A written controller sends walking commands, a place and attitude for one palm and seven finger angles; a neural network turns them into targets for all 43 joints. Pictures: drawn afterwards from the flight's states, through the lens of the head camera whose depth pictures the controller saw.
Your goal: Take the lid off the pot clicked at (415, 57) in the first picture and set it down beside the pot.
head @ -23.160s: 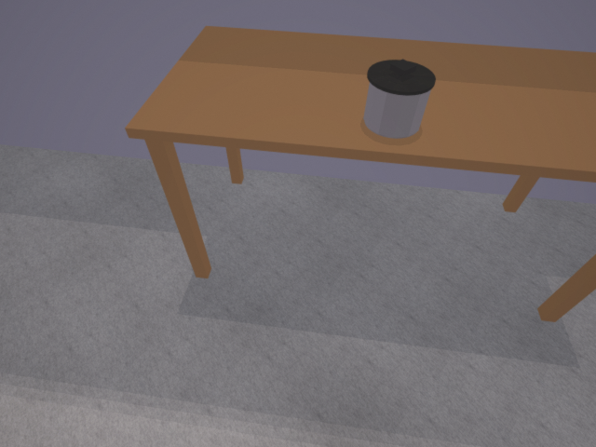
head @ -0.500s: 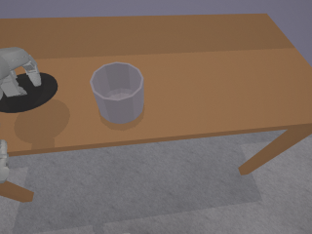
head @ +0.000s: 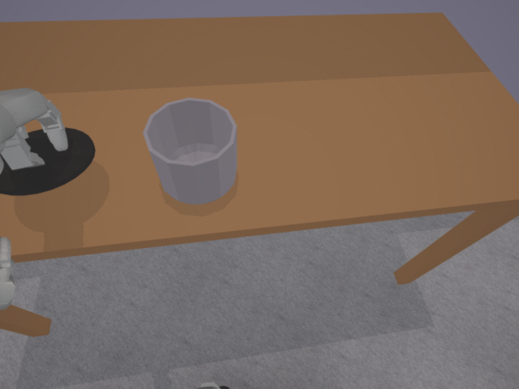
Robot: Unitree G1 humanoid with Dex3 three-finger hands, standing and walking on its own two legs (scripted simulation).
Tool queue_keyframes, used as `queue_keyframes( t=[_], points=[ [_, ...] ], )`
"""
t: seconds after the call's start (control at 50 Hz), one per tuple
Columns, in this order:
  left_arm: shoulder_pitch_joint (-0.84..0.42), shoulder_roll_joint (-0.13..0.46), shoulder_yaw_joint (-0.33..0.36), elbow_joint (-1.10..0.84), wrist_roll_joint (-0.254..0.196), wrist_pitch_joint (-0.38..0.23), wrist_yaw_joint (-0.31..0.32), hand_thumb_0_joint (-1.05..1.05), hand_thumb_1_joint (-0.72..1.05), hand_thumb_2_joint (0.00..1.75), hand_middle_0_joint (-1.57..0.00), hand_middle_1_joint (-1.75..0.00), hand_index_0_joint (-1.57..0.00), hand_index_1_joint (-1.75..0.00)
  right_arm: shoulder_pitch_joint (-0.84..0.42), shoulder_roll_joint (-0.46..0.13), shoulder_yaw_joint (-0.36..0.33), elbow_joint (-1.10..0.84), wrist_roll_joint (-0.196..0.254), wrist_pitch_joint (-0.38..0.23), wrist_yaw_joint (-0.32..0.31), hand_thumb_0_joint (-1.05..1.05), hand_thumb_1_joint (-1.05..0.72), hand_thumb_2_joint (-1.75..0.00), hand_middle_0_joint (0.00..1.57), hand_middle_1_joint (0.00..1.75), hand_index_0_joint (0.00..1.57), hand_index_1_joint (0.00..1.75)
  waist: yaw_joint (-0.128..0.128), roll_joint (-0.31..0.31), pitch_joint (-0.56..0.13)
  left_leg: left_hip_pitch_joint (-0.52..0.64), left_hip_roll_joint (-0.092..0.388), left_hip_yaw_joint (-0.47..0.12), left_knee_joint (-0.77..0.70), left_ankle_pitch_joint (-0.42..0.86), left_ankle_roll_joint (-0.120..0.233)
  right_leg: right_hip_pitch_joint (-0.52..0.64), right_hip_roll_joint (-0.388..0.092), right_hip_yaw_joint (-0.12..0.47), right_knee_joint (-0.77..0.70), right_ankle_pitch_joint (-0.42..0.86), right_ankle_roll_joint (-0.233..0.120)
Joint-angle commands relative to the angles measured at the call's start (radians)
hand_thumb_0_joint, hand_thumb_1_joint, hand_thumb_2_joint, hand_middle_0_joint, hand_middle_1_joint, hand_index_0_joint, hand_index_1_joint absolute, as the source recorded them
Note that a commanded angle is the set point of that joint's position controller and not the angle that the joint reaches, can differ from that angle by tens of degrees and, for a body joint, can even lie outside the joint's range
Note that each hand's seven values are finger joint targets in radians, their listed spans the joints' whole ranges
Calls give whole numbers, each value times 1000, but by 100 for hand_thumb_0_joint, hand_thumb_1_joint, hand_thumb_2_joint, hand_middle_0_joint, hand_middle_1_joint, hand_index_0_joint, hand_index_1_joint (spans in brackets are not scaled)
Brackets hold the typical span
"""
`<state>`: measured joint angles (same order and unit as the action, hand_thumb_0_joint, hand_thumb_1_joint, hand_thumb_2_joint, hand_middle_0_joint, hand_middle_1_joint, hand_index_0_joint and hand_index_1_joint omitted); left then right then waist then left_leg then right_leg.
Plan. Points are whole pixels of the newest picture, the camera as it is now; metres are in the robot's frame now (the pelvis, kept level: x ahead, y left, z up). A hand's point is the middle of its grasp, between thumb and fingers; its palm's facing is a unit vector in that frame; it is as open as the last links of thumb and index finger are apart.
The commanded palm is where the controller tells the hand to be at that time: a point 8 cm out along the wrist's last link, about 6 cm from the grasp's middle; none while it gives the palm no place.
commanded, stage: lower the lid onto the table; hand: left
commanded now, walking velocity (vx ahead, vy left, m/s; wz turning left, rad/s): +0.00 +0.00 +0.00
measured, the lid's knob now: (34, 147) +0.48 +0.33 +0.06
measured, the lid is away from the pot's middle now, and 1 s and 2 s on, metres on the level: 0.24 0.24 0.25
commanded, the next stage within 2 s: open the fingers wide in 0.84 s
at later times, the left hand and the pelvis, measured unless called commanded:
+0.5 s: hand (34, 165) +0.45 +0.33 +0.06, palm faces -0.52 -0.13 -0.85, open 6.7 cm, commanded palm +0.50 +0.33 +0.12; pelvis -0.01 +0.00 -0.01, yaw -1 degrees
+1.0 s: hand (46, 166) +0.46 +0.33 +0.03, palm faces -0.49 -0.11 -0.86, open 6.7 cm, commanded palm +0.48 +0.32 +0.09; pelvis -0.01 +0.01 -0.02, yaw -2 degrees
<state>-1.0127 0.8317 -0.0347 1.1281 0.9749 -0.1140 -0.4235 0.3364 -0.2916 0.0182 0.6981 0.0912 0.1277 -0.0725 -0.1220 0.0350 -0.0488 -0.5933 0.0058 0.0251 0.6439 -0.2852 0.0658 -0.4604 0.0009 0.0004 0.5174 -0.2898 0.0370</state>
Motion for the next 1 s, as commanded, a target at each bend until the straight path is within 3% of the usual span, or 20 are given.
queue_keyframes(
  t=[0.0, 0.06, 0.12, 0.14, 0.18, 0.24, 0.38, 0.42, 0.46, 0.52, 0.56, 0.62, 0.66, 0.74, 0.78, 0.86, 0.9, 0.92, 0.94, 0.98],
  points=[
    [-500, 332, 82, -214, -2, 0, 53, 0, 56, 104, -84, -103, -91, -104, 115, -196, -70, -56, -2, -15, -17, 0, -90, -90, 20, 30, 20, 30, -10, 135, -452, 523, 1, -60, -12, 463, 21, -81, 70, -70, -24, 257, -67],
    [-489, 339, 87, -195, -7, -7, 59, 0, 56, 104, -84, -103, -91, -104, 121, -198, -69, -52, -2, -15, -25, 0, -90, -90, 20, 30, 20, 30, -16, 108, -446, 502, 1, -54, -8, 432, 24, -86, 70, -69, -18, 248, -64],
    [-523, 312, 63, -241, -3, -15, 67, 0, 56, 104, -84, -103, -91, -104, 120, -194, -69, -51, -5, -25, -28, 0, -90, -90, 20, 30, 20, 30, -11, 177, -465, 534, 6, -56, -4, 474, 20, -110, 67, -69, -14, 251, -72],
    [-491, 351, 101, -207, 0, -15, 72, 0, 56, 104, -84, -103, -91, -104, 129, -196, -69, -48, -5, -23, -29, 0, -90, -90, 20, 30, 20, 30, -11, 145, -453, 520, 3, -58, 5, 455, 23, -105, 71, -68, -12, 247, -68],
    [-463, 341, 87, -151, -3, -10, 74, 0, 56, 104, -84, -103, -91, -104, 126, -199, -63, -48, -2, -25, -33, 0, -90, -90, 20, 30, 20, 30, -16, 108, -414, 455, -2, -46, -4, 368, 24, -100, 69, -67, -10, 227, -66],
    [-504, 371, 104, -224, 11, -19, 83, 0, 56, 104, -84, -103, -91, -104, 131, -199, -64, -50, -6, -23, -33, 0, -90, -90, 20, 30, 20, 30, -7, 181, -468, 503, 2, -56, 11, 456, 18, -105, 69, -66, 2, 254, -72],
    [-466, 355, 87, -155, 9, -22, 82, 0, 56, 104, -84, -103, -91, -104, 143, -205, -63, -44, -2, -24, -40, 0, -90, -90, 20, 30, 20, 30, -23, 141, -425, 436, 2, -44, 22, 357, 22, -138, 71, -67, 12, 208, -67],
    [-468, 385, 110, -188, 5, -34, 82, 0, 56, 104, -84, -103, -91, -104, 146, -206, -61, -49, -2, -26, -46, 0, -90, -90, 20, 30, 20, 30, -11, 139, -464, 445, 5, -47, 27, 405, 23, -119, 69, -66, 21, 233, -71],
    [-480, 355, 83, -191, 6, -36, 82, 0, 56, 104, -84, -103, -91, -104, 157, -206, -65, -38, -3, -24, -48, 0, -90, -90, 20, 30, 20, 30, -28, 181, -465, 467, 7, -48, 37, 406, 20, -156, 73, -66, 23, 216, -67],
    [-467, 331, 65, -171, -3, -45, 78, 0, 56, 104, -84, -103, -91, -104, 161, -207, -62, -31, -1, -28, -51, 0, -90, -90, 20, 30, 20, 30, -31, 164, -437, 449, 13, -52, 39, 392, 20, -188, 72, -71, 30, 194, -70],
    [-492, 377, 96, -197, 4, -48, 86, 0, 56, 104, -84, -103, -91, -104, 171, -209, -64, -25, -3, -26, -53, 0, -90, -90, 20, 30, 20, 30, -32, 201, -467, 466, 15, -52, 51, 401, 19, -186, 74, -67, 37, 202, -68],
    [-469, 365, 96, -183, 5, -57, 92, 0, 56, 104, -84, -103, -91, -104, 179, -207, -61, -26, -5, -31, -56, 0, -90, -90, 20, 30, 20, 30, -34, 183, -473, 467, 19, -58, 60, 448, 17, -204, 75, -72, 47, 212, -69],
    [-441, 361, 89, -113, 11, -50, 98, 0, 56, 104, -84, -103, -91, -104, 184, -207, -58, -25, -5, -29, -55, 0, -90, -90, 20, 30, 20, 30, -43, 147, -429, 414, 12, -54, 63, 370, 18, -217, 79, -73, 51, 175, -66],
    [-503, 388, 109, -194, 30, -55, 114, 0, 56, 104, -84, -103, -91, -104, 197, -207, -62, -22, -13, -25, -53, 0, -90, -90, 20, 30, 20, 30, -33, 246, -506, 486, 22, -70, 79, 467, 8, -239, 79, -73, 63, 192, -71],
    [-451, 341, 88, -101, 30, -42, 114, 0, 56, 104, -84, -103, -91, -104, 204, -204, -62, -21, -13, -23, -50, 0, -90, -90, 20, 30, 20, 30, -44, 179, -465, 452, 21, -74, 90, 462, 6, -272, 83, -80, 71, 177, -67],
    [-487, 327, 82, -113, 38, -31, 114, 0, 56, 104, -84, -103, -91, -104, 218, -203, -67, -18, -21, -13, -41, 0, -90, -90, 20, 30, 20, 30, -46, 203, -502, 468, 20, -77, 108, 512, 3, -288, 86, -78, 83, 193, -68],
    [-453, 330, 89, -59, 42, -27, 114, 0, 56, 104, -84, -103, -91, -104, 217, -203, -64, -23, -21, -8, -37, 0, -90, -90, 20, 30, 20, 30, -46, 153, -471, 419, 16, -74, 114, 477, 5, -288, 89, -81, 89, 181, -68],
    [-250, 328, 152, -105, 21, -42, 108, 0, 56, 104, -84, -103, -91, -104, 202, -186, -72, -66, -16, -8, -19, 0, -90, -90, 20, 30, 20, 30, 27, 175, -538, 465, 9, -84, 106, 601, -10, -230, 87, -91, 98, 220, -80],
    [-247, 342, 185, -244, 37, -84, 120, 0, 56, 102, -83, -103, -89, -104, 187, -192, -82, -67, -41, 13, -16, 0, -90, -90, 20, 30, 20, 30, 23, 189, -569, 497, 24, -84, 120, 671, -19, -256, 92, -85, 96, 226, -83],
    [-301, 301, 155, -281, 38, -92, 146, 0, 54, 97, -80, -104, -86, -104, 167, -183, -91, -58, -45, 41, -8, 0, -90, -90, 20, 30, 20, 30, -1, 186, -542, 497, 30, -85, 114, 620, -17, -278, 92, -82, 82, 191, -77]
  ],
)
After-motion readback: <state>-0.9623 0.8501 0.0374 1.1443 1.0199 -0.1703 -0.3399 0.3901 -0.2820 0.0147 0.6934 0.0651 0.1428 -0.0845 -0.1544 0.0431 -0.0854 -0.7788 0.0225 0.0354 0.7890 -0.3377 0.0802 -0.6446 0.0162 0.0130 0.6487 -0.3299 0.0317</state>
